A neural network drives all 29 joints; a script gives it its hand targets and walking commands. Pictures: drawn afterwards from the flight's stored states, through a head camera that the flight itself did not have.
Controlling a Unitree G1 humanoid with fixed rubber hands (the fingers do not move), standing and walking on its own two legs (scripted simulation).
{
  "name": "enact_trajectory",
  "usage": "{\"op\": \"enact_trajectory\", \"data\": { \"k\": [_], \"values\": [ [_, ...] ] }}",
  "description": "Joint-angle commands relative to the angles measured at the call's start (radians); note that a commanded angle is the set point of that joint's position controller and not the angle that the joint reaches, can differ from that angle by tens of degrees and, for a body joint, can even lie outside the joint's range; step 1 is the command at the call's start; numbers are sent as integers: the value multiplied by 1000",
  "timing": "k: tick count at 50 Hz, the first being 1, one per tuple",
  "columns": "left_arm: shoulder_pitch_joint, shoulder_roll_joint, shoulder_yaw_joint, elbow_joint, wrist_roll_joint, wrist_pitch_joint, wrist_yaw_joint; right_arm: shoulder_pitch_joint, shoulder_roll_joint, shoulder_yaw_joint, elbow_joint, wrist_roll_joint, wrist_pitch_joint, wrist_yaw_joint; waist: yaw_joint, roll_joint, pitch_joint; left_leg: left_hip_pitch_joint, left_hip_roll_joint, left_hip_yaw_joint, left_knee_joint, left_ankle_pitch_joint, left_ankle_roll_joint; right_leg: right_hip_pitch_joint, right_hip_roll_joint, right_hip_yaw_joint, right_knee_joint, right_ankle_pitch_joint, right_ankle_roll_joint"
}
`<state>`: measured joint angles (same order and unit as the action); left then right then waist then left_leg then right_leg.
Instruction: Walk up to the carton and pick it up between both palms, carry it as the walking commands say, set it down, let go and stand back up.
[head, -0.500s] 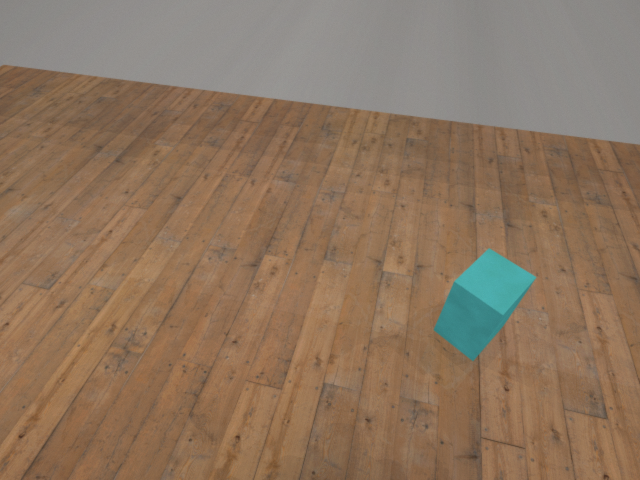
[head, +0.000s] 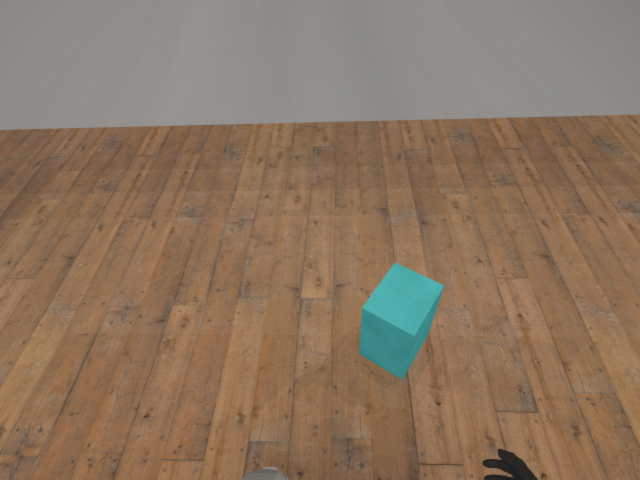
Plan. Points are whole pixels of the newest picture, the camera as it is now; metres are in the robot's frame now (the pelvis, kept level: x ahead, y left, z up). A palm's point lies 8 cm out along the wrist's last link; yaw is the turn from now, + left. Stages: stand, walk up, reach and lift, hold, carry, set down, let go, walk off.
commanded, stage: walk up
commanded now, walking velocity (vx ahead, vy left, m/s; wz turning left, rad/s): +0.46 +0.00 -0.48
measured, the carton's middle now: (398, 322) +0.73 -0.13 -0.64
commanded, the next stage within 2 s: none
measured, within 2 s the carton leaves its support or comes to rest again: neither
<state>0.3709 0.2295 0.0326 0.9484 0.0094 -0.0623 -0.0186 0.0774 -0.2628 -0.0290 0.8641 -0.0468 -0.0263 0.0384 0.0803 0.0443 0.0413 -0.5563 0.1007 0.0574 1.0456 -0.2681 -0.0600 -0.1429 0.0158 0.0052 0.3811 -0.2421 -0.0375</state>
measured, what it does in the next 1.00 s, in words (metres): walks ahead: left foot, then right foot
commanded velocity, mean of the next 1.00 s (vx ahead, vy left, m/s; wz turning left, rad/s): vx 0.17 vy -0.06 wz -0.21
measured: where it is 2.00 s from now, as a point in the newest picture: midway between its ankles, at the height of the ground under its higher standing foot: outside the picture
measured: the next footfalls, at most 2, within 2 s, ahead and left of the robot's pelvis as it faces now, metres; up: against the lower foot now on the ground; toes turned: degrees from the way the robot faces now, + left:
left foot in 0.28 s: +0.31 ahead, +0.13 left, +0.00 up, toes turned +0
right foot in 0.78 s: +0.31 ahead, -0.16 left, +0.00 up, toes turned -16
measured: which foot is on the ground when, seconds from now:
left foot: up 0.00-0.26, down 0.28-0.78, up 0.80-1.00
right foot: down 0.00-0.26, up 0.28-0.76, down 0.78-1.00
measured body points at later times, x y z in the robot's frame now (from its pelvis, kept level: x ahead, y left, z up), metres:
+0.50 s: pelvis +0.22 +0.04 +0.00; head +0.26 +0.06 +0.44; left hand +0.33 +0.29 -0.16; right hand +0.18 -0.25 -0.12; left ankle +0.27 +0.13 -0.75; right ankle +0.18 -0.12 -0.65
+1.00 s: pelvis +0.24 -0.07 +0.00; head +0.26 -0.11 +0.44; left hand +0.39 +0.16 -0.12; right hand +0.25 -0.33 -0.16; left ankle +0.24 +0.09 -0.70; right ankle +0.27 -0.15 -0.75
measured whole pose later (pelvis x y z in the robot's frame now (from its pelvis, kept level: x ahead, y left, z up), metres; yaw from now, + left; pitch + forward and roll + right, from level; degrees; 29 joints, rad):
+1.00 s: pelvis +0.24 -0.07 +0.00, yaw -13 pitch -1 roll +1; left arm 0.18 0.20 0.02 0.94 0.02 0.00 0.02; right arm 0.23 -0.25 -0.06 0.92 -0.02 0.07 -0.02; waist 0.01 0.06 0.06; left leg -0.33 0.06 -0.01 0.88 -0.41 -0.03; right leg -0.25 0.03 -0.07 0.42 -0.15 -0.07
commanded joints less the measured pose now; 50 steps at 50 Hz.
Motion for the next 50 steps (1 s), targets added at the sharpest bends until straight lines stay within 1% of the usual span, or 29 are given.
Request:
{"op": "enact_trajectory", "data": {
  "k": [1, 5, 9, 11, 12, 13, 14, 15, 16, 18, 19, 21, 22, 23, 26, 29, 32, 34, 35, 37, 38, 39, 40, 41, 42, 44, 45, 47, 50],
  "values": [
    [85, 162, 39, -30, 2, -19, 15, -90, -58, -13, -84, 3, 1, 2, 9, -142, 21, -124, 19, -41, -140, 92, -13, 110, -268, 256, -190, 342, -147],
    [125, 149, 42, -23, 7, -19, 20, -140, -29, -5, -113, 13, 6, 2, 5, -156, 27, -58, -16, 2, -315, 191, -18, 107, -242, 206, -175, 483, -111],
    [164, 153, 45, -12, 10, -5, 32, -143, -15, 2, -113, 28, 5, -7, 0, -185, 25, 20, -45, 34, -433, 177, 3, 129, -252, 193, -108, 603, -89],
    [133, 157, 42, -22, 7, 1, 37, -65, -28, -1, -88, 34, 0, -19, -42, -191, -9, 192, -68, 45, -518, 132, 26, 81, -228, 159, -25, 709, -62],
    [120, 160, 40, -25, 4, 3, 36, 34, -46, -9, -54, 33, -6, -29, -82, -168, -53, 346, -91, 75, -590, 149, 38, 46, -194, 127, 80, 752, -45],
    [128, 130, 28, -25, -1, 1, 33, 168, -100, -28, -14, 29, -23, -40, -133, -124, -133, 579, -51, 50, -607, 202, 53, -67, -125, 95, 255, 627, -18],
    [148, 73, 27, -31, -21, 5, 33, 324, -205, -58, 5, 19, -43, -52, -162, 59, -213, 778, 243, -285, -642, 416, 75, -307, -5, 41, 536, -8, 22],
    [227, 69, 36, -40, -17, 10, 37, 384, -300, -81, 2, 29, -35, -57, -149, 186, -308, 851, 481, -573, -694, 611, 142, -447, 17, 41, 734, -382, 37],
    [188, 85, 45, -11, -12, 17, 40, 325, -245, -62, -9, 37, -33, -52, -123, 77, -282, 745, 441, -507, -691, 624, 191, -414, -55, 102, 822, -335, 40],
    [96, 61, 38, -12, 6, 32, 19, 193, -116, -18, -24, 35, -38, -49, -78, 34, -159, 505, 296, -290, -738, 456, 174, -374, -110, 89, 811, -202, 43],
    [91, 50, 38, -9, 12, 47, 11, 171, -98, -12, -14, 33, -40, -52, -62, 63, -118, 429, 260, -232, -748, 454, 163, -358, -113, 67, 799, -158, 49],
    [74, 61, 60, -17, 25, 86, -11, 233, -129, -29, 31, 44, -39, -66, -35, 34, -93, 379, 274, -192, -717, 681, 137, -353, -97, 53, 819, -99, 77],
    [57, 55, 57, -24, 27, 99, -17, 250, -128, -31, 39, 42, -41, -68, -33, 57, -103, 373, 268, -153, -702, 745, 136, -356, -94, 45, 819, -80, 85],
    [32, 50, 53, -31, 29, 107, -23, 254, -121, -32, 40, 36, -41, -69, -36, 92, -110, 366, 255, -118, -707, 711, 141, -361, -89, 32, 823, -53, 88],
    [-78, 45, 44, -57, 28, 121, -34, 261, -100, -35, 40, 22, -35, -66, -50, 151, -72, 332, 224, -61, -759, 459, 145, -386, -84, 7, 799, 25, 82],
    [-173, 46, 30, -77, 21, 121, -35, 282, -111, -48, 46, 12, -29, -66, -67, 157, -23, 361, 214, -37, -785, 391, 145, -386, -81, -8, 622, 43, 71],
    [-235, 63, 17, -83, 0, 110, -13, 281, -126, -55, 34, 5, -19, -62, -81, 191, -1, 391, 180, 55, -702, 750, 144, -266, -40, -45, 366, -21, 84],
    [-220, 83, 24, -84, -3, 114, -9, 315, -172, -78, 35, 7, 2, -70, -81, 173, -43, 442, 235, 2, -654, 816, 156, -232, -19, -62, 309, -56, 86],
    [-214, 84, 23, -89, -5, 116, -9, 312, -187, -88, 28, 7, 13, -75, -79, 180, -46, 440, 261, -28, -649, 750, 155, -219, -26, -52, 278, -65, 78],
    [-168, 82, 16, -84, -7, 108, -6, 258, -191, -93, 5, 10, 37, -76, -51, 163, -43, 381, 255, -32, -596, 490, 126, -129, -27, -53, 108, 26, 52],
    [-134, 110, 24, -79, -4, 98, -3, 256, -164, -88, -8, 14, 47, -72, -30, 101, -64, 305, 219, -7, -520, 307, 100, -21, -60, -38, 34, 89, 31],
    [-85, 174, 40, -73, -4, 85, 0, 307, -107, -75, -20, 22, 55, -67, -29, -114, -105, 221, 114, 70, -327, 33, 59, 71, -194, 83, -28, 269, 11],
    [-81, 257, 59, -87, 5, 81, 9, 312, -16, -42, -61, 26, 64, -75, -17, -364, -99, 49, -30, 82, -59, -376, 8, 36, -404, 368, -76, 451, -104],
    [-68, 237, 44, -70, 6, 68, 24, 318, -28, -47, -33, 31, 82, -81, -41, -219, -129, 68, -3, -55, 38, -386, 2, 0, -432, 405, -102, 440, -134],
    [-137, 213, 38, -79, 10, 62, 31, 302, -44, -48, -28, 32, 90, -79, -65, -187, -87, 94, 11, -92, 41, -312, 10, -56, -374, 344, -111, 381, -129],
    [-262, 114, 14, -84, 5, 49, 33, 317, -27, -38, 22, 25, 87, -63, -105, -194, -63, 171, 12, -101, -40, -151, 34, -84, -240, 160, -80, 378, -87],
    [-263, 93, 7, -80, 1, 45, 36, 328, -26, -37, 35, 24, 88, -54, -115, -214, -83, 209, -13, -82, -62, -124, 36, -68, -209, 117, -75, 433, -66],
    [-226, 93, 6, -62, 4, 43, 39, 302, -29, -37, 44, 30, 94, -52, -109, -201, -95, 247, -36, -76, -113, -125, 34, -46, -213, 119, -88, 454, -57],
    [-186, 101, 12, -36, 9, 48, 46, 254, -25, -35, 58, 35, 100, -60, -86, -180, -64, 250, -44, -77, -221, -147, 37, -10, -234, 157, -125, 348, -73]
  ]
}}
